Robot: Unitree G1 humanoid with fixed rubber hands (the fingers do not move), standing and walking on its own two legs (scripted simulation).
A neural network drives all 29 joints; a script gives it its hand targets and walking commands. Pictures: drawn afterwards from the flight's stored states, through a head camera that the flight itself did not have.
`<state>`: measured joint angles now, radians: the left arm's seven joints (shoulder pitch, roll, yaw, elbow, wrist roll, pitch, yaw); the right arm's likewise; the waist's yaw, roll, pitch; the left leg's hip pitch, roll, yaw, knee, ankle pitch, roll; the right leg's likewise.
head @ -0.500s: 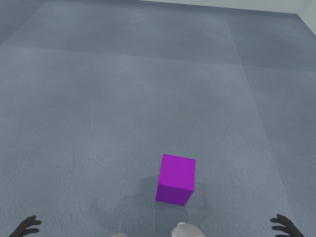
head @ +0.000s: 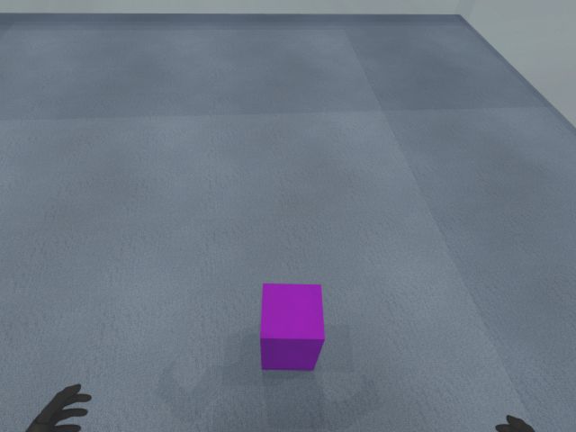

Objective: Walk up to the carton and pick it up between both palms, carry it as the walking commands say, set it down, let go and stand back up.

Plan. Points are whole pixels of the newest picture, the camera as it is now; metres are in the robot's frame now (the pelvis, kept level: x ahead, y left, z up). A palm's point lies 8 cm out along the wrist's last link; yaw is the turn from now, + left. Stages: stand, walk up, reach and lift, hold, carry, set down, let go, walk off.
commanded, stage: walk up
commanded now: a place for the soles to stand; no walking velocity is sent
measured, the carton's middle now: (289, 329) +0.49 -0.03 -0.61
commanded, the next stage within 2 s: none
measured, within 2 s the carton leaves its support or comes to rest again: neither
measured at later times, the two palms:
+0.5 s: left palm (63, 425) +0.15 +0.30 -0.08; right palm out of the picture +0.09 -0.34 -0.08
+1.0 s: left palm out of the picture +0.12 +0.32 -0.09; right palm out of the picture +0.13 -0.33 -0.07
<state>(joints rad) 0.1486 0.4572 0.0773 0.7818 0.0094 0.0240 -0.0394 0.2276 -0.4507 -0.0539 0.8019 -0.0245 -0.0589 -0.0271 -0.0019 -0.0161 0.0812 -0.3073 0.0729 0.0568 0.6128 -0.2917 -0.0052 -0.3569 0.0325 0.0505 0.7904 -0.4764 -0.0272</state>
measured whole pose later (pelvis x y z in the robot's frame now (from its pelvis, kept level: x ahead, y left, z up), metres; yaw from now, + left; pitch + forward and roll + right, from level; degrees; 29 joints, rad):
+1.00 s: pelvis +0.01 +0.00 +0.02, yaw -2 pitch -1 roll +0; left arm 0.08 0.44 0.02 1.07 0.00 0.00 -0.02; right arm 0.03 -0.42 -0.03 1.05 0.00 -0.03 0.00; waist 0.01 -0.02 0.05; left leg -0.16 0.03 0.04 0.36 -0.19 -0.02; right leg -0.15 0.01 0.07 0.37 -0.21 0.01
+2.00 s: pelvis +0.07 -0.01 +0.01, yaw +0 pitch -2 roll +0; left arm 0.13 0.42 0.03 0.99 0.01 -0.02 -0.01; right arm 0.08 -0.40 -0.03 0.96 0.00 -0.02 0.01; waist 0.00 -0.01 0.07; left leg -0.19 0.02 0.01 0.44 -0.22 -0.02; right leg -0.14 -0.03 0.02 0.45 -0.27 0.03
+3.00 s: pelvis +0.07 -0.01 +0.00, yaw -1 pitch +4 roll +0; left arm 0.07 0.29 0.18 0.52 0.07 0.27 -0.05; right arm 0.03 -0.35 -0.14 0.60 -0.08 0.25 0.09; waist 0.01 -0.03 0.10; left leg -0.40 0.04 0.02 0.61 -0.28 -0.02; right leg -0.35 -0.02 0.04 0.61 -0.33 0.03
